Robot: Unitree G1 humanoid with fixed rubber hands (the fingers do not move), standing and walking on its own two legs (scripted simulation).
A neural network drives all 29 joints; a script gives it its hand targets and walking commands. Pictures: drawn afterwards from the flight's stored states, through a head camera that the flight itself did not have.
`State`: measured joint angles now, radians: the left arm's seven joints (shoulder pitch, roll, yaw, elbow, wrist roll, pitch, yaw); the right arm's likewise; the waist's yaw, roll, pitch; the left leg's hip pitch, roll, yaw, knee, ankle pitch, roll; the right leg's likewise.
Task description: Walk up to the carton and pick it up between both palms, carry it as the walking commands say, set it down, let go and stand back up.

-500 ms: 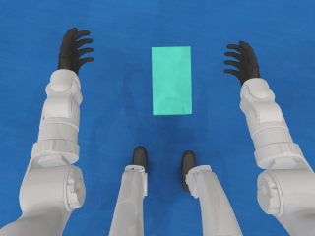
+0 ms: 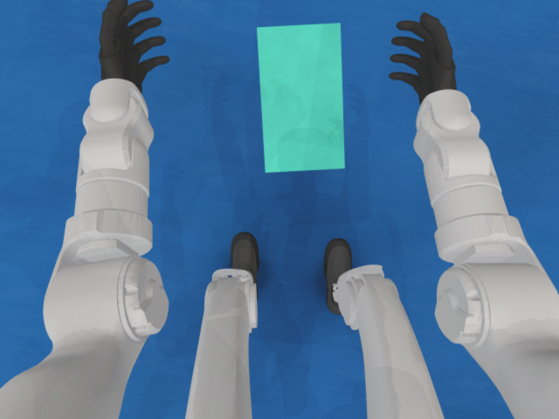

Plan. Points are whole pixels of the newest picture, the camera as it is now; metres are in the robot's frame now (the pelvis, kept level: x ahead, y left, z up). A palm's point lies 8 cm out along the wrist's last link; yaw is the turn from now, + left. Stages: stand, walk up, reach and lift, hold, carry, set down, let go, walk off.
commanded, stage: reach and lift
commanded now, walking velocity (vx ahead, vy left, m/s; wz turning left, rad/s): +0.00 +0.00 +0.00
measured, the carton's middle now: (298, 109) +0.54 -0.02 -0.53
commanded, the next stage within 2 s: none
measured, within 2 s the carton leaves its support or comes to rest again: neither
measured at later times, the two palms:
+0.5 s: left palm (199, 108) +0.51 +0.16 -0.34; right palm (378, 120) +0.48 -0.15 -0.35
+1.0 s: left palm (210, 122) +0.50 +0.17 -0.45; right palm (365, 121) +0.49 -0.15 -0.45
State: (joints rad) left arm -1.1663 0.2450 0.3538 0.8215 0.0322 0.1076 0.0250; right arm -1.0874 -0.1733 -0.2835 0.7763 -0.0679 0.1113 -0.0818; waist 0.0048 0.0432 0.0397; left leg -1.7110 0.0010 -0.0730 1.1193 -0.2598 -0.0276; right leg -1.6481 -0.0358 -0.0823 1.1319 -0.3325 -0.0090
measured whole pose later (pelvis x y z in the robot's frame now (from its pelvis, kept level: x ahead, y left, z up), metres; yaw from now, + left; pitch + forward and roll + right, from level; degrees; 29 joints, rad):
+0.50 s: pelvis -0.04 +0.00 -0.14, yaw -1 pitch +35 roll -3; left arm -1.46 0.31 0.20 0.84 -0.04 0.14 0.16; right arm -1.39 -0.20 -0.27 0.78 0.15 0.15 -0.20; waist 0.00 0.02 0.54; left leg -1.94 0.00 -0.08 1.78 -0.45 -0.03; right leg -1.87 -0.03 -0.06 1.79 -0.52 -0.01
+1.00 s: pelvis -0.05 +0.00 -0.24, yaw -3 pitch +36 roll -3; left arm -1.59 0.37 0.13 1.14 -0.09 0.08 0.13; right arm -1.59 -0.27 -0.22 1.13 0.18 0.09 -0.17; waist 0.01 -0.01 0.52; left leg -2.24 0.00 -0.08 2.06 -0.45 -0.03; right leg -2.17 -0.02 -0.05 2.08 -0.53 -0.01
